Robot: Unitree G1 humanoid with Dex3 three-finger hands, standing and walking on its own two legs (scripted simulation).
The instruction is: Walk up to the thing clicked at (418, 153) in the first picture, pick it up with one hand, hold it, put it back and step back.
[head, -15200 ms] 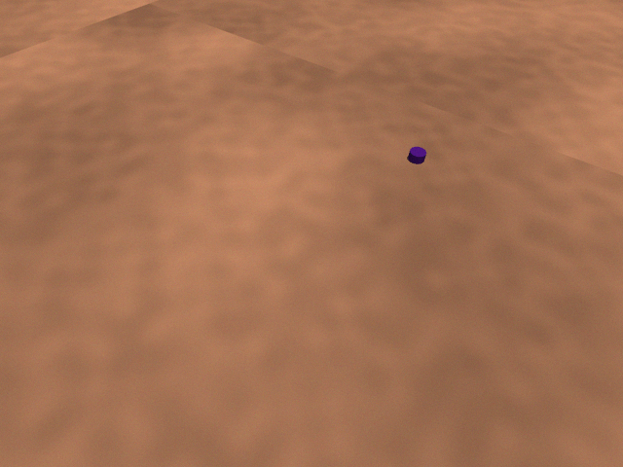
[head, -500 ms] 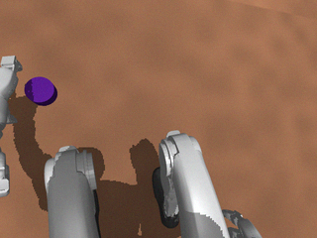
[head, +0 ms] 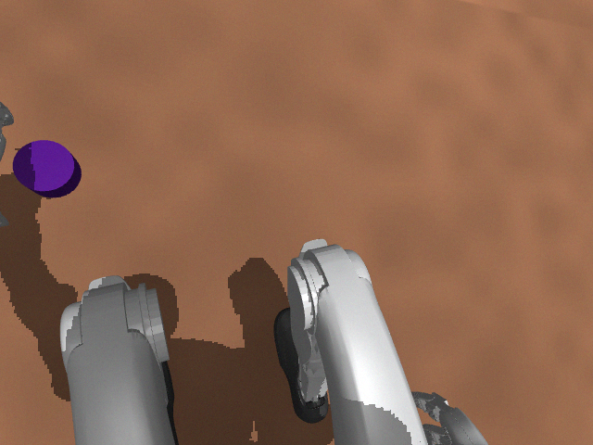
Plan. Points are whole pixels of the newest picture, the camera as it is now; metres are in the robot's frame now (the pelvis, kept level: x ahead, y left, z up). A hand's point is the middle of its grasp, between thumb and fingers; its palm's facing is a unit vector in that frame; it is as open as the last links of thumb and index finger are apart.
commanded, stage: rise first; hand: left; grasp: from above
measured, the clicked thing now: (49, 169) +0.51 +0.28 -0.31
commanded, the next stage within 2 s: approach in 1.40 s
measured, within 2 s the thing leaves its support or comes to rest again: neither
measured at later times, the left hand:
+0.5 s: hand out of the picture +0.47 +0.32 -0.19, palm faces -0.45 -0.09 -0.89, open 13.9 cm
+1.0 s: hand out of the picture +0.47 +0.33 -0.18, palm faces -0.44 -0.07 -0.89, open 13.6 cm
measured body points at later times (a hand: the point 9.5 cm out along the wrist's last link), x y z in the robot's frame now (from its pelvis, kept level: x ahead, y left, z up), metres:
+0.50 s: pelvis +0.00 +0.00 -0.01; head +0.26 +0.09 +0.35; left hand +0.49 +0.33 -0.13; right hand +0.04 -0.27 -0.09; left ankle +0.07 +0.13 -0.29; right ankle +0.10 -0.13 -0.29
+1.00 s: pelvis +0.00 +0.01 +0.00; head +0.25 +0.10 +0.36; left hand +0.49 +0.33 -0.13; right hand +0.04 -0.26 -0.09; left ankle +0.07 +0.13 -0.29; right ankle +0.10 -0.13 -0.29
